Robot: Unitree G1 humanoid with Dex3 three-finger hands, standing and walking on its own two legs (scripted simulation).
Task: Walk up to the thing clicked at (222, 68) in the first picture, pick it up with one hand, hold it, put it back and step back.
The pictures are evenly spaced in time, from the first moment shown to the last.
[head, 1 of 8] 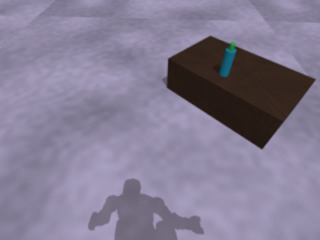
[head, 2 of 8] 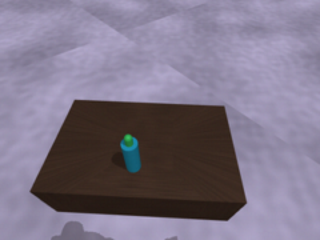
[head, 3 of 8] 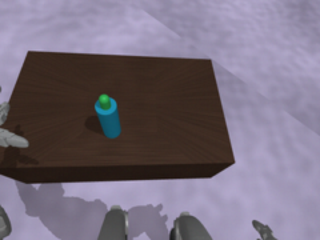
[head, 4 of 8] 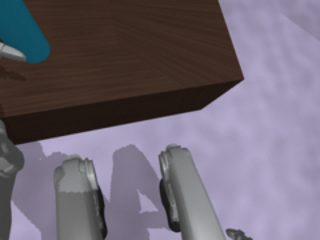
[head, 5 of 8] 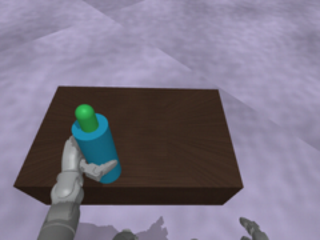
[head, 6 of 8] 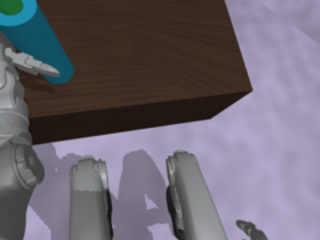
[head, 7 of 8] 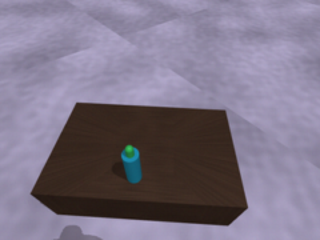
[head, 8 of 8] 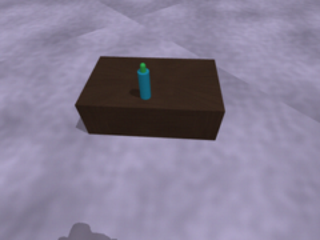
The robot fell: no
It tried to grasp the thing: yes
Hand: left
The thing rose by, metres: 0.32
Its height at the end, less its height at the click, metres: +0.00
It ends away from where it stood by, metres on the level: 0.04
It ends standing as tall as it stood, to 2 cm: yes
